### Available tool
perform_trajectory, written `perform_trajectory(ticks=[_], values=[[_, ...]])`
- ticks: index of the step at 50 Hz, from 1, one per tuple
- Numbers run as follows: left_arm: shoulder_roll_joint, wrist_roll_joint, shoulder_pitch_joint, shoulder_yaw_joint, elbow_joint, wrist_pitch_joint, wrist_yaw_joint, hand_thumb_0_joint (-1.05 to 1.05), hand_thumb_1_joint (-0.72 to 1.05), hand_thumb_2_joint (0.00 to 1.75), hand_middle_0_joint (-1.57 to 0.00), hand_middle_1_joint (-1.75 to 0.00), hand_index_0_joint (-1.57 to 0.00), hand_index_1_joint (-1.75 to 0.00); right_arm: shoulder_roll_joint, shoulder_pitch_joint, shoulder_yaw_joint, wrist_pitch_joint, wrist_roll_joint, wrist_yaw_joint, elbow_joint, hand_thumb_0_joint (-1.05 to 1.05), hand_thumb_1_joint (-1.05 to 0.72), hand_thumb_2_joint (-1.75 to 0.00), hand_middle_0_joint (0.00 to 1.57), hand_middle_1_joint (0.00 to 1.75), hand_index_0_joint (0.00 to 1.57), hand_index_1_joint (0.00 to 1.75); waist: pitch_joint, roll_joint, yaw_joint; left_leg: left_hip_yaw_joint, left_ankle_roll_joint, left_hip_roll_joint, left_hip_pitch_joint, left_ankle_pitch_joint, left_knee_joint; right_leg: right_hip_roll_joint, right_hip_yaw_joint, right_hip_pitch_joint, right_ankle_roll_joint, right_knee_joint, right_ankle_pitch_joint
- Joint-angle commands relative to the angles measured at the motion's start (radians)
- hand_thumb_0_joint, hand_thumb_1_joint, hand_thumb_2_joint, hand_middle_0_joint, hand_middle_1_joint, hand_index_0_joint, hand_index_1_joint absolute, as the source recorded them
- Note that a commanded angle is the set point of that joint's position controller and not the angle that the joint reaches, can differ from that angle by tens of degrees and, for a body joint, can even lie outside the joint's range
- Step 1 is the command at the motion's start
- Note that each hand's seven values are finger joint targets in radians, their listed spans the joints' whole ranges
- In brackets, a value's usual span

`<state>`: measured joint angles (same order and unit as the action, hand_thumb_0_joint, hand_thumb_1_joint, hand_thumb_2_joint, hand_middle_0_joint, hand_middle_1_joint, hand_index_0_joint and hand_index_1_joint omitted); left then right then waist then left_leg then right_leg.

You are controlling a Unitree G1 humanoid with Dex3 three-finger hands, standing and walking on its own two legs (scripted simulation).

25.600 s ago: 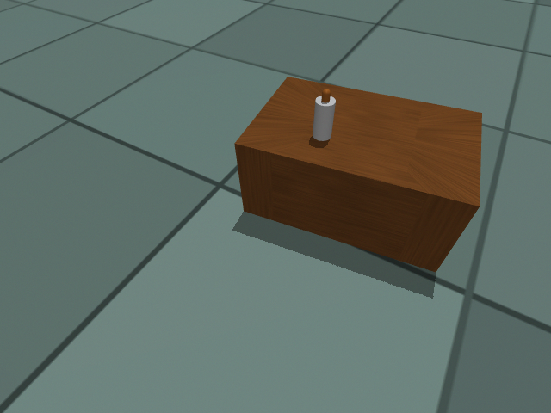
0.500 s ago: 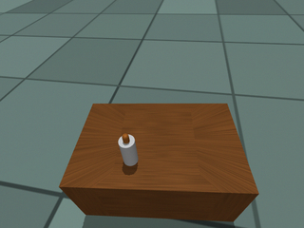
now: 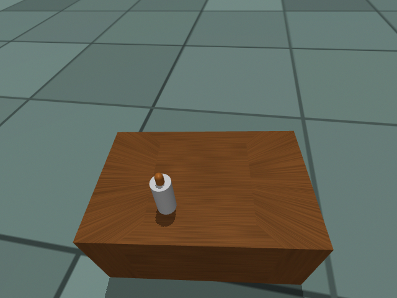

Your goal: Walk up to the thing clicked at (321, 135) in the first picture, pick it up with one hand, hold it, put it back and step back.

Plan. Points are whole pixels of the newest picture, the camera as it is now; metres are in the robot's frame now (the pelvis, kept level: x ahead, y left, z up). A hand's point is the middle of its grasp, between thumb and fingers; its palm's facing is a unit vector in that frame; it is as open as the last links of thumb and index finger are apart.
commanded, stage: stand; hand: left
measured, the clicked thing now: (162, 191) +0.53 +0.18 -0.26
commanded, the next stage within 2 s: step back in 1.16 s
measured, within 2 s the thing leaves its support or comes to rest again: neither
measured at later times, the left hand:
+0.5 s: hand out of the picture +0.09 +0.24 -0.15, palm faces -0.02 -0.93 -0.36, open 7.4 cm
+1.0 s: hand out of the picture +0.08 +0.25 -0.15, palm faces -0.03 -0.93 -0.35, open 7.4 cm
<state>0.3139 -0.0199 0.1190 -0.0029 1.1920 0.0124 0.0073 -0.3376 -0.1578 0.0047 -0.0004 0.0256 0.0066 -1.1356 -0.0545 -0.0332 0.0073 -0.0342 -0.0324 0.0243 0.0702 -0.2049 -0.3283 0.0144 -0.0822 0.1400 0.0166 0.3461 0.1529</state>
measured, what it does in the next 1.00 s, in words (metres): stands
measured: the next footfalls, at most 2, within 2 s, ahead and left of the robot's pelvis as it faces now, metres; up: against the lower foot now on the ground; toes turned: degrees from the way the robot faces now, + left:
right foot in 1.90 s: -0.14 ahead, -0.07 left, +0.00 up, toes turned -4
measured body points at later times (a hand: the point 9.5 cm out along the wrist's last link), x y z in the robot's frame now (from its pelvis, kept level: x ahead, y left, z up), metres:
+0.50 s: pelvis +0.01 +0.00 +0.00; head +0.02 -0.02 +0.45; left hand +0.09 +0.29 -0.13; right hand +0.07 -0.30 -0.15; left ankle -0.01 +0.14 -0.75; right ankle +0.03 -0.11 -0.75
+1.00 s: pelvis +0.01 -0.01 +0.00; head +0.02 -0.02 +0.45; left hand +0.09 +0.29 -0.13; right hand +0.06 -0.30 -0.14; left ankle -0.01 +0.14 -0.75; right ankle +0.03 -0.11 -0.75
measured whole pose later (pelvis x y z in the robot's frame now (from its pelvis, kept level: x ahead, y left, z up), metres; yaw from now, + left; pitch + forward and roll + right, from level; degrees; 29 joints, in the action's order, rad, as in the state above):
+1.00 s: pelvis +0.01 -0.01 +0.00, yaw -1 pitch -2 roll +0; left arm 0.33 -0.01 0.10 -0.01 1.17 0.01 0.00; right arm -0.35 -0.15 0.00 -0.01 0.02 0.00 -1.13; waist -0.05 -0.03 0.00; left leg -0.01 -0.04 0.04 0.05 -0.20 -0.29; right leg 0.00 -0.06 0.14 0.03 0.33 0.16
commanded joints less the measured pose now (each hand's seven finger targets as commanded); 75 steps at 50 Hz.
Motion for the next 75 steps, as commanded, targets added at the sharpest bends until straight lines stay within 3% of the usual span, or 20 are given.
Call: perform_trajectory(ticks=[1,13,18,23,33,37,56,57,58,60,61,62,63,64,66,69,72,73,74,75], values=[[0.217,0.003,-0.039,-0.040,-0.044,0.024,0.014,0.00,0.90,0.90,-0.20,-0.30,-0.20,-0.30,-0.185,0.027,0.035,-0.020,-0.006,0.015,0.055,0.00,-0.90,-0.90,0.20,0.30,0.20,0.30,0.048,0.038,0.007,-0.063,0.050,0.086,0.079,0.093,0.062,0.121,0.134,-0.079,0.000,-0.075,-0.052],[0.219,0.006,-0.064,-0.043,-0.055,0.022,0.010,0.00,0.90,0.90,-0.20,-0.30,-0.20,-0.30,-0.196,0.038,0.032,-0.026,-0.007,0.017,0.054,0.00,-0.90,-0.90,0.20,0.30,0.20,0.30,0.069,0.027,0.001,-0.053,0.045,0.100,0.047,0.131,0.070,0.122,0.134,-0.081,0.003,-0.061,-0.130],[0.223,0.009,-0.072,-0.044,-0.059,0.022,0.009,0.00,0.90,0.90,-0.20,-0.30,-0.20,-0.30,-0.200,0.033,0.032,-0.024,-0.007,0.015,0.049,0.00,-0.90,-0.90,0.20,0.30,0.20,0.30,0.060,0.041,0.001,-0.051,0.041,0.097,0.059,0.102,0.078,0.118,0.137,-0.082,0.001,-0.071,-0.088],[0.224,0.009,-0.067,-0.044,-0.065,0.024,0.010,0.00,0.90,0.90,-0.20,-0.30,-0.20,-0.30,-0.198,0.039,0.033,-0.027,-0.008,0.016,0.056,0.00,-0.90,-0.90,0.20,0.30,0.20,0.30,0.096,0.045,-0.002,-0.042,0.040,0.102,0.032,0.173,0.064,0.125,0.133,-0.106,0.004,-0.050,-0.216],[0.228,0.010,-0.080,-0.046,-0.072,0.024,0.010,0.00,0.90,0.90,-0.20,-0.30,-0.20,-0.30,-0.201,0.040,0.029,-0.024,-0.010,0.014,0.053,0.00,-0.90,-0.90,0.20,0.30,0.20,0.30,0.081,0.034,-0.006,-0.040,0.043,0.108,0.032,0.129,0.077,0.123,0.138,-0.091,0.002,-0.062,-0.168],[0.233,0.010,-0.074,-0.047,-0.072,0.020,0.007,0.00,0.90,0.90,-0.20,-0.30,-0.20,-0.30,-0.200,0.040,0.030,-0.023,-0.007,0.012,0.053,0.00,-0.90,-0.90,0.20,0.30,0.20,0.30,0.044,0.038,-0.001,-0.041,0.043,0.103,0.057,0.061,0.090,0.113,0.142,-0.054,0.002,-0.086,-0.036],[0.238,0.014,-0.061,-0.046,-0.082,0.024,0.003,0.00,0.90,0.90,-0.20,-0.30,-0.20,-0.30,-0.205,0.032,0.029,-0.029,-0.010,0.011,0.058,0.00,-0.90,-0.90,0.20,0.30,0.20,0.30,0.075,0.041,-0.002,-0.037,0.039,0.109,0.037,0.124,0.087,0.119,0.147,-0.087,0.009,-0.061,-0.155],[0.236,0.014,-0.064,-0.045,-0.085,0.025,0.003,0.00,0.90,0.90,-0.20,-0.30,-0.20,-0.30,-0.211,0.032,0.029,-0.029,-0.010,0.011,0.059,0.00,-0.90,-0.90,0.20,0.30,0.20,0.30,0.085,0.030,-0.004,-0.037,0.041,0.111,0.032,0.122,0.085,0.123,0.153,-0.087,0.010,-0.059,-0.164],[0.307,0.028,-0.054,-0.099,-0.116,0.014,0.006,0.00,0.90,0.90,-0.20,-0.30,-0.20,-0.30,-0.255,0.084,0.053,-0.011,-0.015,0.007,0.080,0.00,-0.90,-0.90,0.20,0.30,0.20,0.30,-0.026,0.050,0.010,-0.037,0.069,0.082,0.111,0.250,-0.052,0.123,0.178,-0.018,0.014,0.003,-0.365],[0.324,0.030,-0.031,-0.111,-0.151,0.009,0.014,0.00,0.90,0.90,-0.20,-0.30,-0.20,-0.30,-0.230,0.041,0.055,0.003,-0.031,0.008,0.108,0.00,-0.90,-0.90,0.20,0.30,0.20,0.30,0.067,0.101,0.001,0.021,0.063,0.022,0.113,0.208,-0.230,0.199,0.233,-0.048,0.092,0.014,-0.519],[0.338,0.028,-0.029,-0.120,-0.168,0.006,0.016,0.00,0.90,0.90,-0.20,-0.30,-0.20,-0.30,-0.215,0.025,0.056,0.012,-0.033,0.008,0.117,0.00,-0.90,-0.90,0.20,0.30,0.20,0.30,0.089,0.136,0.002,0.038,0.057,-0.024,0.150,0.094,-0.318,0.254,0.281,-0.055,0.151,-0.005,-0.507],[0.335,0.020,-0.045,-0.123,-0.196,0.003,0.019,0.00,0.90,0.90,-0.20,-0.30,-0.20,-0.30,-0.212,0.022,0.066,0.025,-0.030,0.007,0.132,0.00,-0.90,-0.90,0.20,0.30,0.20,0.30,0.099,0.188,0.003,0.024,0.063,-0.062,0.190,-0.227,-0.464,0.322,0.342,-0.026,0.215,-0.032,-0.475],[0.332,0.004,-0.071,-0.125,-0.227,0.001,0.020,0.00,0.90,0.90,-0.20,-0.30,-0.20,-0.30,-0.218,0.016,0.076,0.037,-0.024,0.003,0.149,0.00,-0.90,-0.90,0.20,0.30,0.20,0.30,0.109,0.183,-0.003,-0.029,0.073,-0.064,0.212,-0.347,-0.611,0.355,0.355,0.011,0.252,-0.025,-0.440],[0.324,-0.002,-0.107,-0.124,-0.257,-0.002,0.022,0.00,0.90,0.90,-0.20,-0.30,-0.20,-0.30,-0.218,-0.009,0.079,0.045,-0.026,-0.002,0.157,0.00,-0.90,-0.90,0.20,0.30,0.20,0.30,0.110,0.175,-0.017,-0.072,0.079,-0.055,0.206,-0.353,-0.683,0.343,0.317,0.061,0.258,0.007,-0.430],[0.297,-0.009,-0.157,-0.114,-0.294,-0.013,0.024,0.00,0.90,0.90,-0.20,-0.30,-0.20,-0.30,-0.220,-0.055,0.084,0.050,-0.032,-0.005,0.166,0.00,-0.90,-0.90,0.20,0.30,0.20,0.30,0.104,0.178,-0.042,-0.059,0.072,-0.050,0.197,-0.307,-0.687,0.283,0.246,0.133,0.226,0.043,-0.372],[0.306,-0.019,-0.139,-0.114,-0.330,-0.028,0.028,0.00,0.90,0.90,-0.20,-0.30,-0.20,-0.30,-0.228,-0.074,0.088,0.048,-0.021,-0.005,0.184,0.00,-0.90,-0.90,0.20,0.30,0.20,0.30,0.127,0.201,-0.019,-0.018,0.053,-0.029,0.229,-0.272,-0.471,0.271,0.257,0.057,0.198,0.120,-0.334],[0.292,0.006,-0.131,-0.105,-0.349,-0.056,0.019,0.00,0.90,0.90,-0.20,-0.30,-0.20,-0.30,-0.220,-0.110,0.106,0.028,0.012,-0.001,0.178,0.00,-0.90,-0.90,0.20,0.30,0.20,0.30,0.105,0.141,-0.045,0.021,0.050,-0.034,0.136,0.020,-0.101,0.197,0.215,0.117,0.117,0.268,-0.159],[0.235,0.018,-0.086,-0.096,-0.359,-0.063,0.016,0.00,0.90,0.90,-0.20,-0.30,-0.20,-0.30,-0.298,-0.070,0.123,0.019,0.036,0.000,0.205,0.00,-0.90,-0.90,0.20,0.30,0.20,0.30,0.089,-0.058,-0.020,-0.225,0.090,0.135,0.123,0.185,0.010,0.062,0.159,0.212,0.053,0.398,0.059],[0.211,0.018,-0.071,-0.091,-0.356,-0.069,0.022,0.00,0.90,0.90,-0.20,-0.30,-0.20,-0.30,-0.396,0.007,0.137,0.011,0.034,-0.003,0.235,0.00,-0.90,-0.90,0.20,0.30,0.20,0.30,0.064,-0.213,0.003,-0.427,0.171,0.290,0.131,0.339,0.039,-0.122,0.151,0.343,0.006,0.563,0.449],[0.260,0.004,-0.105,-0.112,-0.348,-0.070,0.035,0.00,0.90,0.90,-0.20,-0.30,-0.20,-0.30,-0.433,-0.001,0.145,0.009,0.021,-0.004,0.254,0.00,-0.90,-0.90,0.20,0.30,0.20,0.30,0.071,-0.226,-0.057,-0.517,0.254,0.354,0.250,0.341,0.051,-0.135,0.279,0.272,-0.004,0.725,0.545]])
